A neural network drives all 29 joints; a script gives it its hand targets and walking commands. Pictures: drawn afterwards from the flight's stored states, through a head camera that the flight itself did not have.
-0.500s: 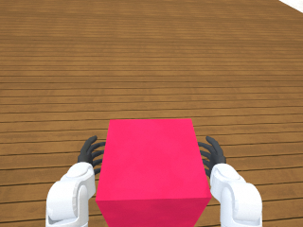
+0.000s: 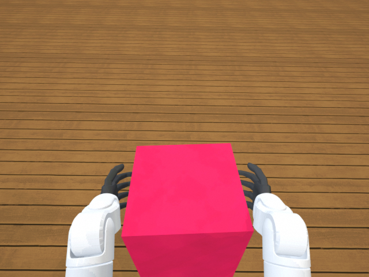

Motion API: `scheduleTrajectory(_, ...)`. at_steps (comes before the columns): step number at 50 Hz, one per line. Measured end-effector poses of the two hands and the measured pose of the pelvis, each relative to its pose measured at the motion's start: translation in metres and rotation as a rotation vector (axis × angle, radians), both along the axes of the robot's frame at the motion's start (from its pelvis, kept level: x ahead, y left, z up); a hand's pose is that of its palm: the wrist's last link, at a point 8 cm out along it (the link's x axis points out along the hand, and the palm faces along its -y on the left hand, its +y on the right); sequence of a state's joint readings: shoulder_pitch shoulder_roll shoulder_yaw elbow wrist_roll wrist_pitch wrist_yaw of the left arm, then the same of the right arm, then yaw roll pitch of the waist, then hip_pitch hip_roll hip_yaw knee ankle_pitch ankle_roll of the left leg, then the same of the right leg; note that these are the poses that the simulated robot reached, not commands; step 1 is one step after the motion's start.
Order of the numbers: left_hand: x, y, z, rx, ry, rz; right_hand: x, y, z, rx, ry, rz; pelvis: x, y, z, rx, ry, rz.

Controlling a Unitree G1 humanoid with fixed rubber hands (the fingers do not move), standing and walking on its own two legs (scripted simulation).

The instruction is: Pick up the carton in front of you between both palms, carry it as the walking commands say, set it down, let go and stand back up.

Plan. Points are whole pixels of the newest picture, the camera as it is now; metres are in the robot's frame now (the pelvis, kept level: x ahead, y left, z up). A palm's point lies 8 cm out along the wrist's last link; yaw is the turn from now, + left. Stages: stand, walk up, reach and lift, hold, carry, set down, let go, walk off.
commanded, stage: carry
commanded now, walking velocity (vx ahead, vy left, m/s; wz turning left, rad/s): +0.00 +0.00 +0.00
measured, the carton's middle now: (185, 214) +0.27 +0.01 -0.01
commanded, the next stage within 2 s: hold in 1.50 s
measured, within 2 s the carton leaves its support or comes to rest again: neither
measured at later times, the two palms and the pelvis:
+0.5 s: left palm (104, 212) +0.25 +0.18 +0.02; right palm (244, 210) +0.26 -0.12 +0.03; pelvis -0.04 +0.02 +0.00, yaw +1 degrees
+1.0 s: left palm (91, 224) +0.22 +0.20 +0.03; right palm (238, 220) +0.23 -0.10 +0.04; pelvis -0.06 +0.04 +0.00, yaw +1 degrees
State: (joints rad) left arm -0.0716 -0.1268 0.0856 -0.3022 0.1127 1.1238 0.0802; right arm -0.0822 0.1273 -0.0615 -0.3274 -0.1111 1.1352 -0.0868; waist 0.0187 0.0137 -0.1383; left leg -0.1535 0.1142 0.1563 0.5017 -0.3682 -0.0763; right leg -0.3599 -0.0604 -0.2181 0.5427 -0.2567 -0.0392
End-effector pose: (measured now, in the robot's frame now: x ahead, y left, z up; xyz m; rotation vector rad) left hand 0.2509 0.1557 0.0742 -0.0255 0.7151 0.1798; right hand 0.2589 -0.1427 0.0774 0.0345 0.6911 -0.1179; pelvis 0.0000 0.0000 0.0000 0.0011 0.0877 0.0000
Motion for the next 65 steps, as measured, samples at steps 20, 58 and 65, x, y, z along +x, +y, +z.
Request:
scheduleTrajectory(20, 0.001, 0.019, -0.052, 0.047, -0.001, -0.041, 0.002, 0.019, -0.047, -0.078, -0.007, 0.043, -0.026, 0.018, -0.005, -0.01, -0.045, 0.011)
scheduleTrajectory(58, -0.033, 0.044, -0.044, 0.045, -0.029, -0.029, -0.03, 0.044, -0.038, -0.075, -0.037, 0.047, -0.067, 0.042, -0.004, -0.003, -0.056, 0.012)
scheduleTrajectory(65, -0.035, 0.047, -0.043, 0.047, -0.031, -0.029, -0.032, 0.046, -0.038, -0.074, -0.039, 0.047, -0.07, 0.044, -0.004, -0.003, -0.058, 0.012)
